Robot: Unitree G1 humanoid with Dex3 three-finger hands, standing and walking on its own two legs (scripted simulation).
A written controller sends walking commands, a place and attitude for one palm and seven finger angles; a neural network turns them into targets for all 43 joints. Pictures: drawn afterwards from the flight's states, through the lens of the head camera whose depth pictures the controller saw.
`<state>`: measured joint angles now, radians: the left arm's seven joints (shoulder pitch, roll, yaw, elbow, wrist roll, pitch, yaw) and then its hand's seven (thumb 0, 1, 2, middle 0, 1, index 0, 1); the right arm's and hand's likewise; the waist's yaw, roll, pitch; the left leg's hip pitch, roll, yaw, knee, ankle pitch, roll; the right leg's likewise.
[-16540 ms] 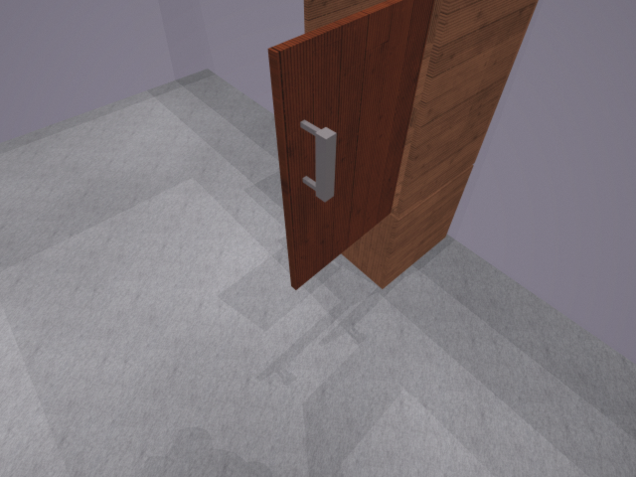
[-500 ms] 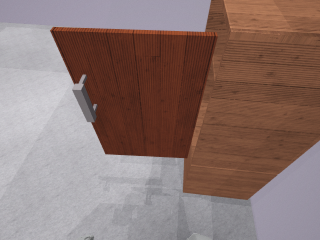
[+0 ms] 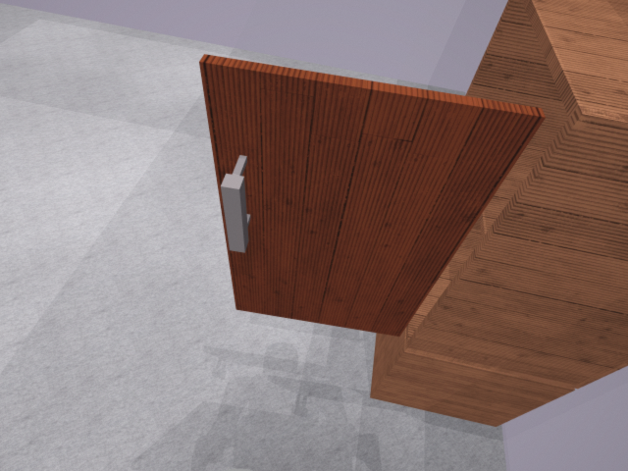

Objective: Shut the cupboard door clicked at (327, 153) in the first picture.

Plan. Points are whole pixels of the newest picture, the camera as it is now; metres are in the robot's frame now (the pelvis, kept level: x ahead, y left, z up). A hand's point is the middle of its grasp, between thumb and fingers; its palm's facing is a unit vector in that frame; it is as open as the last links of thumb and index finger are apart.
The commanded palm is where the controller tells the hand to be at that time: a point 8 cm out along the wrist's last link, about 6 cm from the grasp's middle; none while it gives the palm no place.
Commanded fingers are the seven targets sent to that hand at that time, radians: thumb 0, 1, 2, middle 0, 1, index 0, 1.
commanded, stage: come to a stop and stand still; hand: left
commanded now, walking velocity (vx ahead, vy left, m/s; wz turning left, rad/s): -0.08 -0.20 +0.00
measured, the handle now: (240, 205) +0.44 +0.15 +0.06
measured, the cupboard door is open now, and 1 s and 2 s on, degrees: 93 93 93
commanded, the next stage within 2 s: look again from close up in 0.58 s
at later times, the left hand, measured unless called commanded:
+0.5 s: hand out of the picture -0.02 +0.14 -0.18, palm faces +0.03 -0.99 -0.17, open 7.3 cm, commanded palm none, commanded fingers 0.00 0.90 0.90 -0.20 -0.30 -0.20 -0.30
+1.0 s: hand out of the picture -0.06 +0.16 -0.17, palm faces -0.01 -0.97 -0.23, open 7.4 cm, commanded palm none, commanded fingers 0.00 0.90 0.90 -0.20 -0.30 -0.20 -0.30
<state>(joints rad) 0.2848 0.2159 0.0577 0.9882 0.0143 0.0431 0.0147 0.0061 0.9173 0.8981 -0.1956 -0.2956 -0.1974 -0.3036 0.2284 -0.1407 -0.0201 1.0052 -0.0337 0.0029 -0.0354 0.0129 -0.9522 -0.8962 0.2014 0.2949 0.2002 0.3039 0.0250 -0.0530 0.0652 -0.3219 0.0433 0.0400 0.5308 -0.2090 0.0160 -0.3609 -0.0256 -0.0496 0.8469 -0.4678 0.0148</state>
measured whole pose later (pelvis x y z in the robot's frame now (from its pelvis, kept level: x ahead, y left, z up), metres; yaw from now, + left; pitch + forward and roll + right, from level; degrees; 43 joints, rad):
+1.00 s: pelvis -0.05 -0.02 +0.00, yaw -2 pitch -1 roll +0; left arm 0.34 0.14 -0.01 1.08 0.01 -0.02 0.03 0.01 0.91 0.90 -0.20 -0.30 -0.20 -0.30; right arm 0.33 -0.15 0.01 1.07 -0.02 -0.01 -0.01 0.02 -0.92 -0.90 0.20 0.29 0.20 0.30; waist 0.00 0.05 0.00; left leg -0.24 -0.02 0.08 0.49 -0.23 0.04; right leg -0.23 -0.02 -0.05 0.52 -0.28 -0.01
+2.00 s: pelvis -0.07 -0.04 -0.09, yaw +0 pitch +13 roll -2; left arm 0.38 0.22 0.07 -0.14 -0.29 -0.33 -0.38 0.02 0.90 0.90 -0.66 -0.81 -0.66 -0.81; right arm 0.18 -0.18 0.04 0.52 0.04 -0.19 -0.05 0.02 -0.90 -0.90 0.20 0.30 0.20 0.30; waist 0.04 0.07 -0.12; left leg -0.90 0.03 0.00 1.17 -0.51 0.01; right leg -0.82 0.00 -0.13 1.13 -0.54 -0.05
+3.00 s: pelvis -0.04 -0.01 -0.03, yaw +0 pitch +6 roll -2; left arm 0.32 0.27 0.17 -0.07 -0.31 -0.15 -0.30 0.01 0.90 0.90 -1.29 -1.50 -1.30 -1.50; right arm 0.28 -0.27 0.03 0.56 0.06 -0.24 -0.05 0.02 -0.90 -0.90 0.20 0.30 0.20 0.30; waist 0.01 0.06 -0.09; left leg -0.52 0.00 0.04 0.81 -0.40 0.05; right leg -0.45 -0.01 -0.09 0.77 -0.41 -0.01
